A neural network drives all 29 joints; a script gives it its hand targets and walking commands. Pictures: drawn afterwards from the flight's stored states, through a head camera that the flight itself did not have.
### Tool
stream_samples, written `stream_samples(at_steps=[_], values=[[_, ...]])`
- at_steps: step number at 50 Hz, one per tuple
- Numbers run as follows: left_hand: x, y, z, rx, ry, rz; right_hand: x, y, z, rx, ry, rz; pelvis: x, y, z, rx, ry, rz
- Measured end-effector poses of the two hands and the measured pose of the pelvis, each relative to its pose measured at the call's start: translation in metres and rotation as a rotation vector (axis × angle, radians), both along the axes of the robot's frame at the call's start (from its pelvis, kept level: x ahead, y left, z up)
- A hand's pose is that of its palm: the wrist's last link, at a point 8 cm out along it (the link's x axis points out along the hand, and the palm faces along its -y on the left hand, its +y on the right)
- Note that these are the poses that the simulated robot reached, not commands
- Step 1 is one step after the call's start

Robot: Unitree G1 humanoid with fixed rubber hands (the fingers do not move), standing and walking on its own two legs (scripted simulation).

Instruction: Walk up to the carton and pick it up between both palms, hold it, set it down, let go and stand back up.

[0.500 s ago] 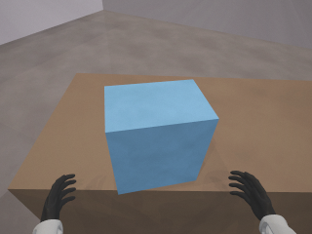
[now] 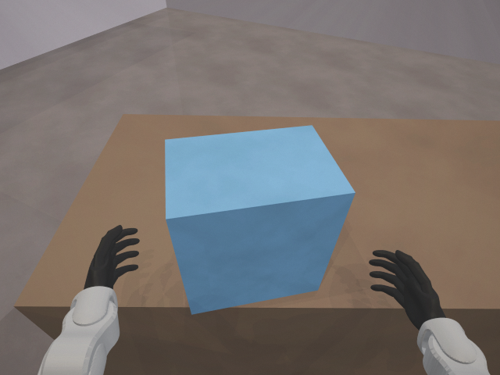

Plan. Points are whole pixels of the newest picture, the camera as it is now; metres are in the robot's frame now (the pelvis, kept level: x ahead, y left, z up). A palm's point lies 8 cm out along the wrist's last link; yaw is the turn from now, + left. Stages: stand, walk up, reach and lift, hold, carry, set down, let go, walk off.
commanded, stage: reach and lift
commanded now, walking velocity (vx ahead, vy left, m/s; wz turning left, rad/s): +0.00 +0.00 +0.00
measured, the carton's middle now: (249, 223) +0.38 +0.01 +0.04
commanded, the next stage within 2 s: none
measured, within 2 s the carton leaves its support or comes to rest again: neither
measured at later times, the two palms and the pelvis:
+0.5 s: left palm (98, 220) +0.29 +0.22 +0.15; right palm (416, 235) +0.30 -0.24 +0.12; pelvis -0.01 +0.00 +0.00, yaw +0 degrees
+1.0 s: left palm (112, 180) +0.35 +0.22 +0.17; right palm (401, 184) +0.37 -0.22 +0.16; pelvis -0.01 +0.00 +0.00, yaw +0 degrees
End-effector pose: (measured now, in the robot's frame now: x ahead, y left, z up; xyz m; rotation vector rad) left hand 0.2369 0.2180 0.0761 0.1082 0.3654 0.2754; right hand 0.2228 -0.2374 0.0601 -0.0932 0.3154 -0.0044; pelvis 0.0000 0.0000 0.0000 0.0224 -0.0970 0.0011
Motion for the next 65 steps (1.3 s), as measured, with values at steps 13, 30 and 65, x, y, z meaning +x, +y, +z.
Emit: stream_samples(at_steps=[13, 30, 65], values=[[0.024, 0.003, 0.038, 0.001, -0.044, 0.025, 0.040, 0.004, 0.038, 0.024, -0.099, 0.031, -0.005, -0.002, 0.000, 0.002, -0.006, 0.000], [0.067, 0.003, 0.071, -0.045, -0.057, 0.053, 0.096, 0.000, 0.067, 0.061, -0.097, 0.025, -0.014, -0.004, 0.000, 0.005, 0.023, 0.000], [0.136, 0.003, 0.105, -0.079, -0.075, 0.036, 0.174, 0.023, 0.112, 0.082, -0.119, 0.068, -0.008, -0.001, 0.001, 0.001, 0.102, 0.002]])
